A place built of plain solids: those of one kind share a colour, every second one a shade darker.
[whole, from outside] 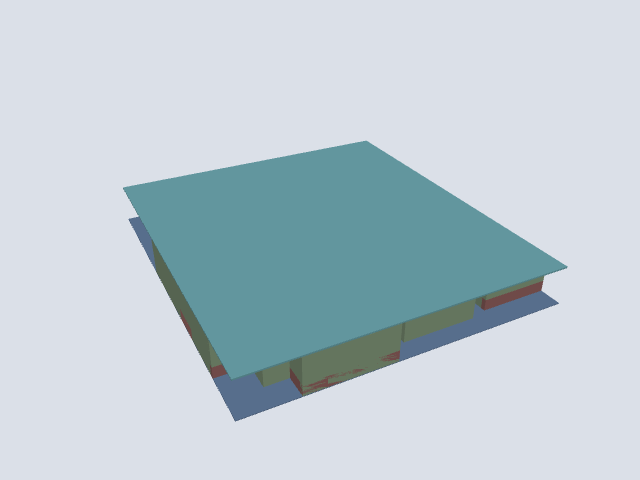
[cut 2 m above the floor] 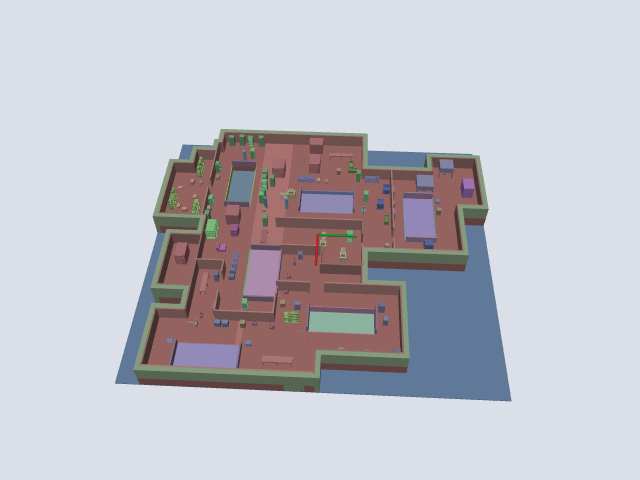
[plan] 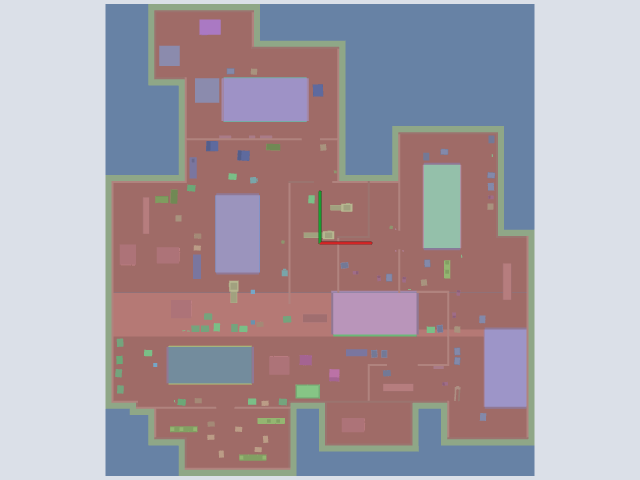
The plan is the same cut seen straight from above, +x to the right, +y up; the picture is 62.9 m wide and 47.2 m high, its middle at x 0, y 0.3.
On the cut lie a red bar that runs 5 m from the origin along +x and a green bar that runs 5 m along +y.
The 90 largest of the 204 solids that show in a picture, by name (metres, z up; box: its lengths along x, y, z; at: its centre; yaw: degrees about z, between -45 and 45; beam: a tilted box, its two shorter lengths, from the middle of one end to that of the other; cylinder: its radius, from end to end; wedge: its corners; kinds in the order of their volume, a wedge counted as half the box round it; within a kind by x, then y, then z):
{
 "floor_1": {"box": [6.2, 3.8, 1.5], "at": [-18.0, -12.0, -0.75]},
 "floor_2": {"box": [10.8, 7.6, 1.5], "at": [-15.7, 0.9, -0.75]},
 "floor_3": {"box": [7.4, 0.8, 1.5], "at": [-13.2, 15.9, -0.75]},
 "floor_4": {"box": [4.4, 3.6, 1.5], "at": [-11.7, 13.7, -0.75]},
 "floor_5": {"box": [11.0, 3.6, 1.5], "at": [-11.4, 21.7, -0.75]},
 "floor_6": {"box": [16.4, 0.6, 1.5], "at": [-10.5, -16.6, -0.75]},
 "floor_7": {"box": [22.4, 4.3, 1.5], "at": [-9.9, -7.05, -0.75]},
 "floor_8": {"box": [14.6, 3.0, 1.5], "at": [-9.6, -18.4, -0.75]},
 "floor_9": {"box": [11.6, 3.0, 1.5], "at": [-8.1, -21.4, -0.75]},
 "floor_10": {"box": [19.4, 3.6, 1.5], "at": [-7.2, 18.1, -0.75]},
 "floor_11": {"box": [16.4, 5.2, 1.5], "at": [-5.7, 9.3, -0.75]},
 "floor_12": {"box": [31.2, 2.0, 1.5], "at": [-5.5, 5.7, -0.75]},
 "floor_13": {"box": [37.2, 2.2, 1.5], "at": [-2.5, -15.0, -0.75]},
 "floor_14": {"box": [37.2, 0.9, 1.5], "at": [-2.5, -9.65, -0.75]},
 "floor_15": {"box": [42.2, 0.2, 1.5], "at": [0.0, -16.2, -0.75]},
 "floor_16": {"box": [42.2, 2.0, 1.5], "at": [0.0, -3.9, -0.75]},
 "floor_17": {"box": [3.8, 4.4, 1.5], "at": [0.6, 14.1, -0.75]},
 "floor_18": {"box": [16.0, 5.2, 1.5], "at": [2.1, 2.1, -0.75]},
 "floor_19": {"box": [22.8, 3.8, 1.5], "at": [4.7, -12.0, -0.75]},
 "floor_20": {"box": [9.8, 4.2, 1.5], "at": [4.8, -18.4, -0.75]},
 "floor_21": {"box": [27.0, 2.4, 1.5], "at": [7.6, -1.7, -0.75]},
 "floor_22": {"box": [11.0, 3.8, 1.5], "at": [12.6, 9.6, -0.75]},
 "floor_23": {"box": [6.6, 0.7, 1.5], "at": [12.8, -8.85, -0.75]},
 "floor_24": {"box": [11.6, 3.6, 1.5], "at": [15.3, -6.7, -0.75]},
 "floor_25": {"box": [4.2, 6.4, 1.5], "at": [16.0, 4.5, -0.75]},
 "floor_26": {"box": [9.2, 3.6, 1.5], "at": [16.5, -18.1, -0.75]},
 "floor_27": {"box": [7.2, 1.8, 1.5], "at": [17.5, 0.4, -0.75]},
 "floor_28": {"box": [0.8, 7.6, 1.5], "at": [20.7, -12.3, -0.75]},
 "wall_rim_1": {"box": [0.6, 21.8, 5.1], "at": [-20.8, -4.8, 1.05]},
 "wall_rim_2": {"box": [3.0, 0.6, 5.1], "at": [-19.6, -16.0, 1.05]},
 "wall_rim_3": {"box": [2.4, 0.6, 5.1], "at": [-17.5, -16.6, 1.05]},
 "wall_rim_4": {"box": [7.8, 0.6, 5.1], "at": [-17.2, 6.4, 1.05]},
 "wall_rim_5": {"box": [0.6, 2.4, 5.1], "at": [-16.6, -18.1, 1.05]},
 "wall_rim_6": {"box": [0.6, 6.8, 5.1], "at": [-16.6, 19.5, 1.05]},
 "wall_rim_7": {"box": [3.6, 0.6, 5.1], "at": [-15.1, -19.6, 1.05]},
 "wall_rim_8": {"box": [3.6, 0.6, 5.1], "at": [-15.1, 15.8, 1.05]},
 "wall_rim_9": {"box": [0.6, 2.4, 5.1], "at": [-13.6, -21.1, 1.05]},
 "wall_rim_10": {"box": [0.6, 8.8, 5.1], "at": [-13.6, 11.1, 1.05]},
 "wall_rim_11": {"box": [11.0, 0.6, 5.1], "at": [-11.4, 23.2, 1.05]},
 "wall_rim_12": {"box": [11.6, 0.6, 5.1], "at": [-8.1, -22.6, 1.05]},
 "wall_rim_13": {"box": [0.6, 3.0, 5.1], "at": [-6.2, 21.4, 1.05]},
 "wall_rim_14": {"box": [0.6, 6.0, 5.1], "at": [-2.6, -19.3, 1.05]},
 "wall_rim_15": {"box": [9.0, 0.6, 5.1], "at": [-2.0, 19.6, 1.05]},
 "wall_rim_16": {"box": [3.4, 0.6, 5.1], "at": [-1.2, -16.0, 1.05]},
 "wall_rim_17": {"box": [0.6, 3.6, 5.1], "at": [0.2, -18.1, 1.05]},
 "wall_rim_18": {"box": [0.6, 12.6, 5.1], "at": [2.2, 13.0, 1.05]},
 "wall_rim_19": {"box": [9.8, 0.6, 5.1], "at": [4.8, -20.2, 1.05]},
 "wall_rim_20": {"box": [5.8, 0.6, 5.1], "at": [4.8, 6.4, 1.05]},
 "wall_rim_21": {"box": [0.6, 4.2, 5.1], "at": [7.4, 8.8, 1.05]},
 "wall_rim_22": {"box": [0.6, 3.6, 5.1], "at": [9.4, -18.1, 1.05]},
 "wall_rim_23": {"box": [3.4, 0.6, 5.1], "at": [10.8, -16.0, 1.05]},
 "wall_rim_24": {"box": [0.6, 3.0, 5.1], "at": [12.2, -17.8, 1.05]},
 "wall_rim_25": {"box": [11.0, 0.6, 5.1], "at": [12.6, 11.2, 1.05]},
 "wall_rim_26": {"box": [9.2, 0.6, 5.1], "at": [16.5, -19.6, 1.05]},
 "wall_rim_27": {"box": [0.6, 9.6, 5.1], "at": [17.8, 6.1, 1.05]},
 "wall_rim_28": {"box": [3.6, 0.6, 5.1], "at": [19.3, 1.0, 1.05]},
 "wall_rim_29": {"box": [0.6, 20.0, 5.1], "at": [20.8, -9.3, 1.05]},
 "ceil_all_1": {"box": [42.2, 46.4, 0.2], "at": [0.0, 0.3, 3.7]},
 "wall_1": {"box": [0.2, 21.8, 5.1], "at": [-20.4, -4.8, 1.05]},
 "wall_2": {"box": [7.4, 0.2, 5.1], "at": [-16.8, 6.0, 1.05]},
 "wall_3": {"box": [7.9, 0.2, 5.1], "at": [-14.15, -16.2, 1.05]},
 "wall_4": {"box": [0.2, 10.4, 5.1], "at": [-13.2, 11.1, 1.05]},
 "wall_5": {"box": [9.8, 0.2, 5.1], "at": [-11.4, 22.8, 1.05]},
 "wall_6": {"box": [10.4, 0.2, 5.1], "at": [-8.1, -22.2, 1.05]},
 "wall_7": {"box": [11.5, 0.2, 5.1], "at": [-7.55, 10.2, 1.05]},
 "wall_8": {"box": [0.2, 12.1, 5.1], "at": [-3.0, 0.05, 1.05]},
 "wall_9": {"box": [8.6, 0.2, 5.1], "at": [-2.4, 19.2, 1.05]},
 "wall_10": {"box": [0.2, 13.4, 5.1], "at": [1.8, 12.6, 1.05]},
 "wall_11": {"box": [8.6, 0.2, 5.1], "at": [4.8, -19.8, 1.05]},
 "wall_12": {"box": [15.8, 0.2, 5.1], "at": [4.8, -15.6, 1.05]},
 "wall_13": {"box": [0.2, 9.7, 5.1], "at": [7.8, 6.05, 1.05]},
 "wall_14": {"box": [0.2, 7.4, 5.1], "at": [12.6, -8.4, 1.05]},
 "wall_15": {"box": [9.8, 0.2, 5.1], "at": [12.6, 10.8, 1.05]},
 "wall_16": {"box": [8.0, 0.2, 5.1], "at": [16.5, -19.2, 1.05]},
 "wall_17": {"box": [0.2, 10.4, 5.1], "at": [17.4, 5.7, 1.05]},
 "wall_18": {"box": [0.2, 20.0, 5.1], "at": [20.4, -9.3, 1.05]},
 "floor_base_1": {"box": [42.2, 46.4, 0.1], "at": [0.0, 0.3, -1.55]},
 "floor_cooler_base_1": {"box": [8.2, 4.1, 1.5], "at": [5.4, -6.95, -0.75]},
 "floor_silo_bed_1": {"box": [8.2, 4.2, 1.38], "at": [-5.4, 14.1, -0.81]},
 "floor_dock_well_1": {"box": [4.1, 7.6, 1.5], "at": [18.25, -12.3, -0.75]},
 "rackoven_1": {"box": [1.6, 2.0, 2.5], "at": [-18.9, -1.15, 1.35]},
 "rackoven_2": {"box": [2.2, 1.6, 2.3], "at": [-14.96, -1.2, 1.25]},
 "rackoven_3": {"box": [2.0, 1.8, 2.3], "at": [-13.65, -6.5, 1.25]},
 "rackoven_4": {"box": [2.0, 1.8, 2.3], "at": [-4.0, -12.05, 1.25]},
 "rackoven_5": {"box": [2.2, 1.4, 2.4], "at": [3.25, -17.9, 1.3]},
 "floor_plant_bed_1": {"box": [4.2, 7.6, 0.88], "at": [-8.1, 0.9, -1.06]},
 "silo_1": {"box": [2.0, 2.0, 1.9], "at": [-14.8, 18.4, 2.15]},
 "silo_2": {"box": [2.4, 2.4, 1.7], "at": [-11.1, 15.0, 2.05]},
 "floor_oven_bed_1": {"box": [8.2, 3.6, 0.56], "at": [-10.8, -12.0, -1.22]},
 "floor_sorter_bed_1": {"box": [3.6, 8.2, 0.44], "at": [12.0, 3.6, -1.28]}
}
